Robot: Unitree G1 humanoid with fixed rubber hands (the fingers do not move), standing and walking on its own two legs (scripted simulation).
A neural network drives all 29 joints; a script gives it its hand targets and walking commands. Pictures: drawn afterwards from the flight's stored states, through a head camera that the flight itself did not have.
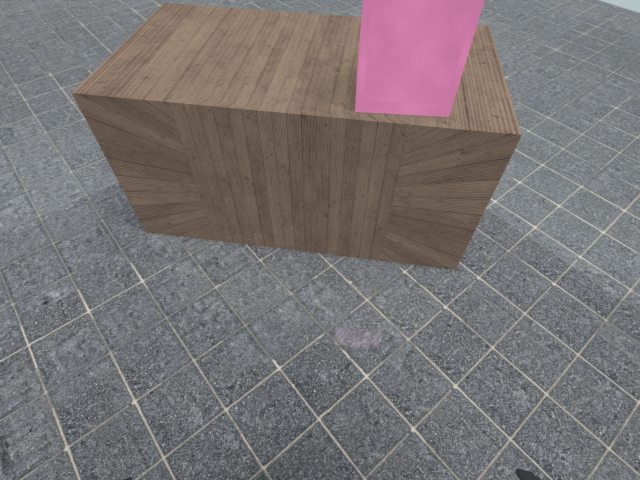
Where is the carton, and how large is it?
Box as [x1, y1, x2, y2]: [355, 0, 484, 116]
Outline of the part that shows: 363,0 357,64 355,111 448,116 484,0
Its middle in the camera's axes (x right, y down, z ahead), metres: +0.23 -0.53 +1.03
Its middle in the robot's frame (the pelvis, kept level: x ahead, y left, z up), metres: +1.14 -0.26 +0.01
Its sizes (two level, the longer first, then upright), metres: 0.260 0.224 0.300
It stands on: a pedestal, 0.62 m high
